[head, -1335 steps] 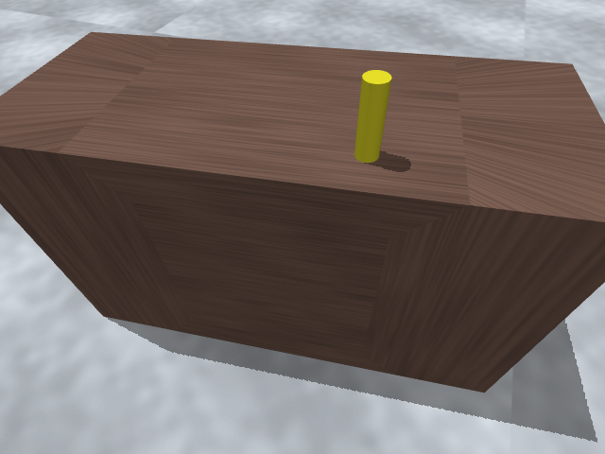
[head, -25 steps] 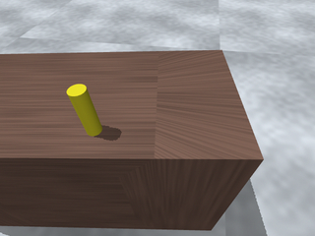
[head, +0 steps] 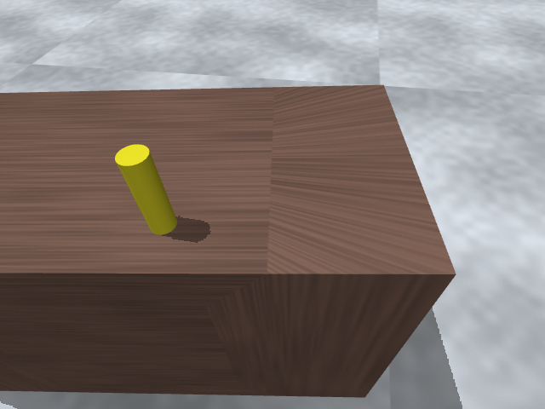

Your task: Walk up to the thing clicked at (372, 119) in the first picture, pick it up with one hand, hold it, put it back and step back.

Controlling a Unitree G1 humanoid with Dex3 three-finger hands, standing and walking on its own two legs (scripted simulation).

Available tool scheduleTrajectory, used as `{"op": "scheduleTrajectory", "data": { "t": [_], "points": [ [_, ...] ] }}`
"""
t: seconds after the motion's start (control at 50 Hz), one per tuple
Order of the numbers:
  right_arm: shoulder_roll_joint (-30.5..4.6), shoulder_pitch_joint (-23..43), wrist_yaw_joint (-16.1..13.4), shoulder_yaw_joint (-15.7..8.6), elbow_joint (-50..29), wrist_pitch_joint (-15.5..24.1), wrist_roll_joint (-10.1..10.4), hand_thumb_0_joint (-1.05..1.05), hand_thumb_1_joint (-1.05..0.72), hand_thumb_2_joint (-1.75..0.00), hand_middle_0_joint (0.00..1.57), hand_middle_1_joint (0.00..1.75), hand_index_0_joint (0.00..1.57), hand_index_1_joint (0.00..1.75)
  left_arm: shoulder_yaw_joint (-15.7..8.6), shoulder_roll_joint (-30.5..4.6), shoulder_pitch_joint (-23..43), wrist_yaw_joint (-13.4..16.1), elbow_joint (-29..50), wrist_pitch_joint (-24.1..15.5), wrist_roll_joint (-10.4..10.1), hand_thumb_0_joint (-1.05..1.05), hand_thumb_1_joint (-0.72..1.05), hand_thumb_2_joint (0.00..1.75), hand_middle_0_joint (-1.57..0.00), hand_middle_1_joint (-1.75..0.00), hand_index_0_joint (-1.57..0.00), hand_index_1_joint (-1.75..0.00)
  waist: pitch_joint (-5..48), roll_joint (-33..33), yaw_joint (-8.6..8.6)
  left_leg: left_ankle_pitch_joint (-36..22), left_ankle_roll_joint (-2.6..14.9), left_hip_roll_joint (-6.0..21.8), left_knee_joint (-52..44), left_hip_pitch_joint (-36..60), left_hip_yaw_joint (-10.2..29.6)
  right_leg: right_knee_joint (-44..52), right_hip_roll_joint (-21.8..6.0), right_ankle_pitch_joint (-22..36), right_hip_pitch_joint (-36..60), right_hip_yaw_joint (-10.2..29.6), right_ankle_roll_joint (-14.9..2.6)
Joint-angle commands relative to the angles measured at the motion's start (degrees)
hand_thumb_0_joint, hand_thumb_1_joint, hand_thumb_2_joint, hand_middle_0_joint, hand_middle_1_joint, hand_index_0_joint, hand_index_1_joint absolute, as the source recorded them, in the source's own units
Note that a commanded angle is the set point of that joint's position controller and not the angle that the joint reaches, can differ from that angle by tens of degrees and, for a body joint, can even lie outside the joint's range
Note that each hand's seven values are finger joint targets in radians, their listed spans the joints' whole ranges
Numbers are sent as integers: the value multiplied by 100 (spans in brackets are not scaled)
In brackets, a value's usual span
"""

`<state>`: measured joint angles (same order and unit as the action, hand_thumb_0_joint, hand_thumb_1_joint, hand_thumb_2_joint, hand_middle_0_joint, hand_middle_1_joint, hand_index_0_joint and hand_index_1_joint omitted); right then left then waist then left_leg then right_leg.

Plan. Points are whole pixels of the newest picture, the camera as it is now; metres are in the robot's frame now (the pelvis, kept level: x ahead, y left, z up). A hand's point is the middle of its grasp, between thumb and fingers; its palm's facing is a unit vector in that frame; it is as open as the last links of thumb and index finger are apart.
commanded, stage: stand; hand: left
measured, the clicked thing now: (149, 193) +0.42 +0.23 +0.10
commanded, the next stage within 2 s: none
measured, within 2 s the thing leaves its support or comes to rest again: neither
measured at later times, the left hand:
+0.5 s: hand out of the picture +0.06 +0.25 -0.15, palm faces -0.02 -0.94 -0.35, open 7.5 cm
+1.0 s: hand out of the picture +0.07 +0.25 -0.15, palm faces -0.02 -0.94 -0.35, open 7.4 cm
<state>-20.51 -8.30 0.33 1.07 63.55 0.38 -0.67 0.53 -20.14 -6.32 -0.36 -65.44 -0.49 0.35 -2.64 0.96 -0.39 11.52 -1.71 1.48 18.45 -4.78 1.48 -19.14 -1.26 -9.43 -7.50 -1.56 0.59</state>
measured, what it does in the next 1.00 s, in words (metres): stands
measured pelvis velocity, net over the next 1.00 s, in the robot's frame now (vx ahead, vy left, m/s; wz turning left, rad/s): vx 0.00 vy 0.00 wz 0.00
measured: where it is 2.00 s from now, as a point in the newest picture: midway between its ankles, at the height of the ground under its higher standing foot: outside the picture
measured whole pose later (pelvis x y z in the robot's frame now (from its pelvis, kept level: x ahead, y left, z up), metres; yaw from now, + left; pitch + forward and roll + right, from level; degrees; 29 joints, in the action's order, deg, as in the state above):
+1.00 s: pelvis +0.00 +0.00 +0.00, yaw +0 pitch -2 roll +0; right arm -20.4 -7.8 0.4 0.9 63.6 0.5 -0.6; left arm 0.4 -20.0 -6.4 -0.5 -64.9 -0.6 0.3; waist -2.9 1.1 -0.4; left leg 11.5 -2.1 1.9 18.3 -4.8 1.6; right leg -19.1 -0.9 -9.5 -7.6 -1.7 0.3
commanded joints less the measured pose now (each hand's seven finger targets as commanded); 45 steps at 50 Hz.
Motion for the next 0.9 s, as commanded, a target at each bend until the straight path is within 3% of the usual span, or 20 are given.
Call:
{"op": "scheduleTrajectory", "data": {
  "t": [0.0,0.16,0.3,0.48,0.74,0.88],
  "points": [
    [-1208,142,-90,-245,-317,108,1,0,-90,-90,20,30,20,30,-247,-1273,184,81,299,-118,18,0,26,86,-20,-30,-20,-30,330,-62,17,-646,243,578,-328,-265,370,233,-642,705,256,537,-165],
    [-1215,146,-87,-258,-329,111,1,0,-90,-90,20,30,20,30,-247,-1271,175,78,339,-120,11,0,90,90,-20,-30,-20,-30,369,-73,3,-735,230,578,-325,-263,359,228,-644,767,280,539,-181],
    [-1201,146,-77,-273,-316,86,-3,0,-90,-90,20,30,20,30,-265,-1299,207,84,333,-121,18,0,90,90,-20,-30,-20,-30,213,-119,23,-311,235,541,-359,-361,377,353,-618,291,157,550,-159],
    [-1180,132,-82,-251,-316,109,4,0,-90,-90,20,30,20,30,-264,-1269,175,79,336,-125,13,0,90,90,-20,-30,-20,-30,373,-42,15,-678,240,573,-312,-304,371,243,-656,783,320,544,-170],
    [-1206,181,-88,-264,-319,109,1,0,-90,-90,20,30,20,30,-258,-1263,162,80,334,-121,13,0,90,90,-20,-30,-20,-30,419,-78,8,-802,236,601,-287,-188,371,224,-652,816,258,516,-171],
    [-1169,153,-82,-259,-283,102,0,0,-90,-90,20,30,20,30,-266,-1258,169,76,320,-116,4,0,90,90,-20,-30,-20,-30,272,-98,0,-568,226,570,-331,-267,368,285,-636,630,219,531,-171]
  ]
}}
